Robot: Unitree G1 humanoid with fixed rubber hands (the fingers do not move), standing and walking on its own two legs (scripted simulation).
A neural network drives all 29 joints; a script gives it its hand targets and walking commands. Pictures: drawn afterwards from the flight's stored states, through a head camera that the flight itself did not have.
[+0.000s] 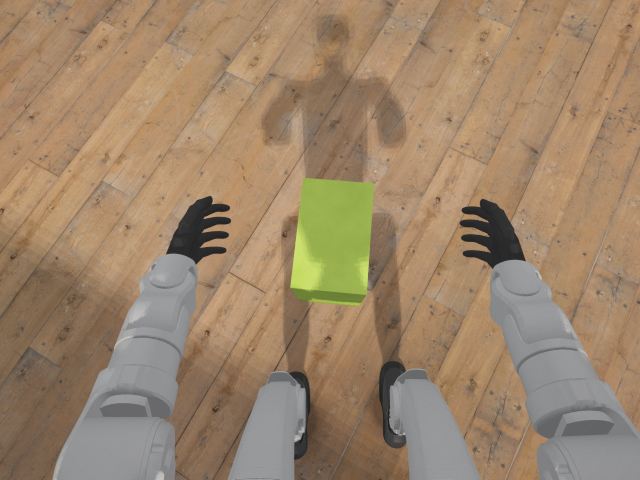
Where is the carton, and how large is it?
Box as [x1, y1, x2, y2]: [290, 178, 373, 305]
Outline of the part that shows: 303,178 290,287 300,300 358,305 366,294 373,183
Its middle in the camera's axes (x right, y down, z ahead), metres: +0.03 +0.02 +0.98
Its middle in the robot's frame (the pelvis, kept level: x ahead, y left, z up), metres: +0.51 +0.02 -0.56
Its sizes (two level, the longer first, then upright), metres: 0.253 0.162 0.262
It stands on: the floor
